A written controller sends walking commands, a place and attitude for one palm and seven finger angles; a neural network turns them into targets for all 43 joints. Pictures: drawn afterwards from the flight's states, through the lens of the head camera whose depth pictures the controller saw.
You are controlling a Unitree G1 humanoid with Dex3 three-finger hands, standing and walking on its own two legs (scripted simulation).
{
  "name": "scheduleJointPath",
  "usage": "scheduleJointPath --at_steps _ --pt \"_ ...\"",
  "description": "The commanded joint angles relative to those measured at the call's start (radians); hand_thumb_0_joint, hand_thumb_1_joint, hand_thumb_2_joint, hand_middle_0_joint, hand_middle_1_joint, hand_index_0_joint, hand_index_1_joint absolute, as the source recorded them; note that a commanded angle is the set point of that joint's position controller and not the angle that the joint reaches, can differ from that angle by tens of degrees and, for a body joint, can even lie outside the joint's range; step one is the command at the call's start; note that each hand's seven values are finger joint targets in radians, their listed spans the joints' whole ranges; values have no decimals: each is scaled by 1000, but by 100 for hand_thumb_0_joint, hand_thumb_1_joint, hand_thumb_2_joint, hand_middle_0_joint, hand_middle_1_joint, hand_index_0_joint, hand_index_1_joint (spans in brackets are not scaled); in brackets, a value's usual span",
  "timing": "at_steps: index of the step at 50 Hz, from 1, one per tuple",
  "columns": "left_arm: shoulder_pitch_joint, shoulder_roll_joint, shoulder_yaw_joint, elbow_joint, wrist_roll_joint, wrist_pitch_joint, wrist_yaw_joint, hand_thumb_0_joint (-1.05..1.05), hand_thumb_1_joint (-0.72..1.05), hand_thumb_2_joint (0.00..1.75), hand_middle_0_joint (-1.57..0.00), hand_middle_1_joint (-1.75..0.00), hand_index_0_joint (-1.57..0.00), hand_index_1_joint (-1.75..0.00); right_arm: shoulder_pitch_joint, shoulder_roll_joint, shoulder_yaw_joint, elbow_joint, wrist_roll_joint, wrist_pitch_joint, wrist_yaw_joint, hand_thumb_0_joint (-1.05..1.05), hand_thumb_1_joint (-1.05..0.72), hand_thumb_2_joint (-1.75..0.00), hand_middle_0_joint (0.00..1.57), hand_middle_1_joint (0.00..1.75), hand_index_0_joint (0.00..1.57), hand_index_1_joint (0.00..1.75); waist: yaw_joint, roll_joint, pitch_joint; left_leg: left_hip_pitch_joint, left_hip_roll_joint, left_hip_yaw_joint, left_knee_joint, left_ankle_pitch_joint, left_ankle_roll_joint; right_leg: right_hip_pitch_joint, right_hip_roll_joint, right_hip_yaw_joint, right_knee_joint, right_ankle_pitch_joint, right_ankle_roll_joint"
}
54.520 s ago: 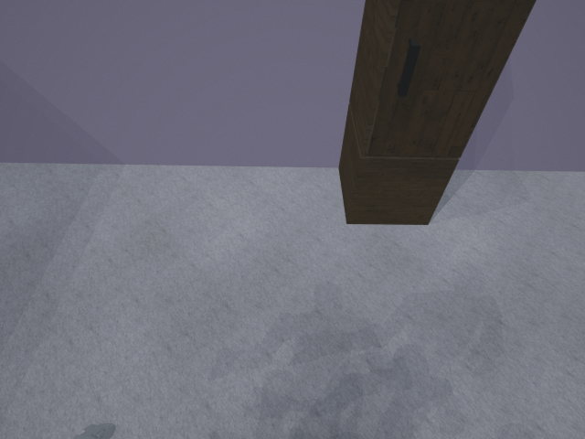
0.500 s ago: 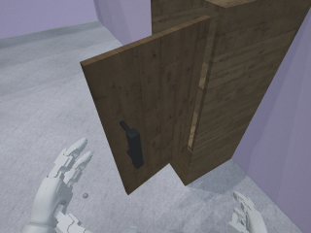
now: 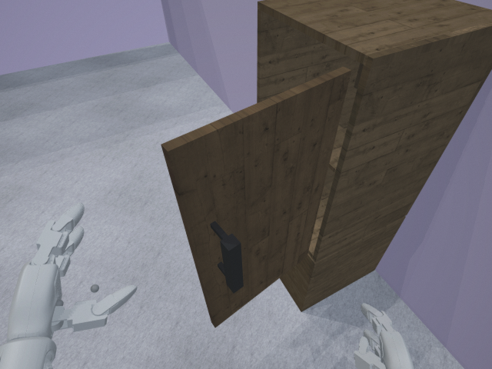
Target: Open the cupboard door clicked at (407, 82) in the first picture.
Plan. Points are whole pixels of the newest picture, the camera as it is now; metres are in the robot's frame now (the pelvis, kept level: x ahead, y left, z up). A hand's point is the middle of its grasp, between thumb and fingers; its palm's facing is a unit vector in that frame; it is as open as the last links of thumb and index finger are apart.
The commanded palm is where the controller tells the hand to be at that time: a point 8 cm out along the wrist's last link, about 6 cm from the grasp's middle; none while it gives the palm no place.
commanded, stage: draw the hand back to the body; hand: left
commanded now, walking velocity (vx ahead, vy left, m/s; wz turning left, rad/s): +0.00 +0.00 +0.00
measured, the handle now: (226, 257) +0.31 +0.08 +0.01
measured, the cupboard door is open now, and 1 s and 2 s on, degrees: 100 100 100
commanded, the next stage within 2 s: step back with the hand held close in 0.66 s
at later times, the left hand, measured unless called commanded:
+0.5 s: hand (69, 254) +0.20 +0.25 +0.16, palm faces +0.41 -0.82 -0.40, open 7.7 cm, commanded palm +0.15 +0.29 +0.18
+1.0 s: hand (73, 254) +0.20 +0.24 +0.17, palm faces +0.36 -0.80 -0.49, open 7.4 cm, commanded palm +0.14 +0.28 +0.19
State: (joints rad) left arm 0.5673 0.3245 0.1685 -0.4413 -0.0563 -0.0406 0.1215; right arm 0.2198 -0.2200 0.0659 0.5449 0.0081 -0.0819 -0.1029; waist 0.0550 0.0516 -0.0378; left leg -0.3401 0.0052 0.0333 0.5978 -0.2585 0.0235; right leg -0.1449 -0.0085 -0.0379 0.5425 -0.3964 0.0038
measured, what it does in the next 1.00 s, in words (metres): stands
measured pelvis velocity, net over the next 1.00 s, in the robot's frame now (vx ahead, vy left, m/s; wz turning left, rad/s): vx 0.00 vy -0.02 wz -0.02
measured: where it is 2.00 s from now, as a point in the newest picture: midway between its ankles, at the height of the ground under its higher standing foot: outside the picture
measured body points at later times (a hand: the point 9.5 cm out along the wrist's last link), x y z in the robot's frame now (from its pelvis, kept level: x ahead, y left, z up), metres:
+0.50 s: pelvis +0.01 -0.01 +0.01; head +0.00 -0.03 +0.46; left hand +0.18 +0.29 +0.18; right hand +0.19 -0.24 -0.07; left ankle +0.04 +0.10 -0.73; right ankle -0.07 -0.12 -0.73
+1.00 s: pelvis +0.00 -0.02 +0.01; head +0.01 -0.03 +0.46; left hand +0.18 +0.28 +0.19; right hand +0.18 -0.26 -0.07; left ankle +0.04 +0.10 -0.73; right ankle -0.07 -0.12 -0.73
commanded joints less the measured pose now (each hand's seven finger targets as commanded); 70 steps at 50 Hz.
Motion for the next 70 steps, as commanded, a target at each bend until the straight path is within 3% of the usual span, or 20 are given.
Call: scheduleJointPath --at_steps 1,2,4,7,14,17,24,30,35,38,39,40,42,43,45,47,53,59,65,70 --pt "-53 150 155 -211 -4 -66 20 0 44 70 -18 -30 -18 -30 -132 -107 -53 -150 0 -63 -1 0 -90 -90 20 30 20 30 1 -15 -57 251 24 -40 -131 223 1 -104 17 -14 -131 299 -16" --pt "-71 155 162 -229 -3 -68 19 0 48 72 -19 -30 -19 -30 -135 -107 -56 -149 0 -63 2 0 -90 -90 20 30 20 30 1 23 -68 270 23 -34 -137 233 0 -96 16 -10 -138 308 -16" --pt "-76 174 193 -208 -5 -66 21 0 55 75 -19 -30 -19 -30 -137 -109 -58 -137 -1 -60 6 0 -90 -90 20 30 20 30 6 2 -53 267 23 -36 -152 238 -2 -73 20 -11 -153 311 -19" --pt "-103 185 224 -232 -6 -69 21 0 65 80 -19 -30 -19 -30 -136 -110 -65 -131 -2 -58 11 0 -90 -90 20 30 20 30 5 32 -67 302 27 -29 -160 293 -4 -63 19 -8 -160 349 -16" --pt "-177 237 312 -194 -19 -73 24 0 90 90 -20 -30 -20 -30 -147 -114 -74 -111 -1 -48 14 0 -90 -90 20 30 20 30 10 12 -46 306 23 -20 -181 263 -5 -34 22 -4 -197 349 -18" --pt "-131 174 262 -151 -24 -69 11 0 90 90 -20 -30 -20 -30 -146 -115 -82 -112 -1 -41 20 0 -90 -90 20 30 20 30 4 -7 -28 315 25 -9 -189 258 -1 -46 21 -5 -205 356 -9" --pt "-172 234 296 -208 -16 -81 16 0 90 90 -20 -30 -20 -30 -155 -115 -85 -106 -5 -46 17 0 -90 -90 20 30 20 30 13 20 -60 325 13 -3 -183 269 1 -14 16 3 -217 382 -12" --pt "-153 210 289 -185 -24 -91 13 0 90 90 -20 -30 -20 -30 -165 -107 -86 -97 -2 -55 11 0 -90 -90 20 30 20 30 9 10 -7 326 9 8 -182 243 2 -44 17 7 -242 380 -6" --pt "-161 199 278 -157 -28 -94 6 0 90 90 -20 -30 -20 -30 -171 -110 -91 -93 -3 -53 8 0 -90 -90 20 30 20 30 8 -20 8 331 9 17 -186 234 7 -51 14 12 -256 384 1" --pt "-174 208 283 -166 -24 -102 7 0 90 90 -20 -30 -20 -30 -170 -109 -92 -89 -6 -58 6 0 -90 -90 20 30 20 30 9 3 -12 346 6 19 -188 233 9 -45 12 15 -257 384 1" --pt "-229 234 295 -204 -24 -107 11 0 90 90 -20 -30 -20 -30 -170 -111 -88 -87 -6 -60 6 0 -90 -90 20 30 20 30 10 -5 -24 340 2 12 -188 231 7 -27 11 14 -259 377 -2" --pt "-285 352 408 -242 -13 -140 16 0 90 90 -20 -30 -20 -30 -161 -128 -94 -101 -7 -36 7 0 -90 -90 20 30 20 30 -37 -43 54 307 23 6 -127 228 21 -142 -35 71 -314 473 15" --pt "-152 259 340 -142 -8 -139 -2 0 90 90 -20 -30 -20 -30 -161 -115 -95 -95 -10 -1 9 0 -90 -90 20 30 20 30 -39 -101 17 282 21 10 -99 276 21 -100 -58 55 -277 608 34" --pt "-133 241 323 -151 -5 -138 -4 0 90 90 -20 -30 -20 -30 -159 -117 -99 -103 -7 12 11 0 -90 -90 20 30 20 30 -42 -69 -7 284 24 16 -100 314 20 -84 -59 51 -252 646 37" --pt "-79 242 333 -163 -6 -140 -2 0 90 90 -20 -30 -20 -30 -155 -116 -103 -119 -5 32 11 0 -90 -90 20 30 20 30 -39 -17 -67 306 36 19 -103 421 19 -55 -53 40 -213 685 41" --pt "-56 254 343 -190 -7 -134 1 0 90 90 -20 -30 -20 -30 -153 -119 -107 -136 -1 51 13 0 -90 -90 20 30 20 30 -40 -35 -105 315 47 21 -102 488 17 -43 -46 32 -190 704 44" --pt "-24 292 378 -254 -13 -130 18 0 90 90 -20 -30 -20 -30 -153 -119 -114 -168 7 77 7 0 -90 -90 20 30 20 30 -44 -26 -125 290 66 10 -116 505 10 -58 -28 35 -161 630 32" --pt "17 303 397 -272 -18 -147 35 0 90 90 -20 -30 -20 -30 -144 -125 -119 -172 3 65 7 0 -90 -90 20 30 20 30 -46 23 -103 200 76 -21 -158 337 5 -67 -12 39 -159 434 20" --pt "10 283 386 -278 -11 -176 45 0 90 90 -20 -30 -20 -30 -133 -132 -116 -167 1 33 9 0 -90 -90 20 30 20 30 -59 57 -29 42 92 -74 -255 -46 5 -70 20 41 -159 185 10" --pt "-11 272 413 -301 15 -199 49 0 90 90 -20 -30 -20 -30 -143 -147 -120 -172 -5 -8 10 0 -90 -90 20 30 20 30 -39 182 -26 -267 173 -194 -437 -421 50 150 99 -1 56 94 9"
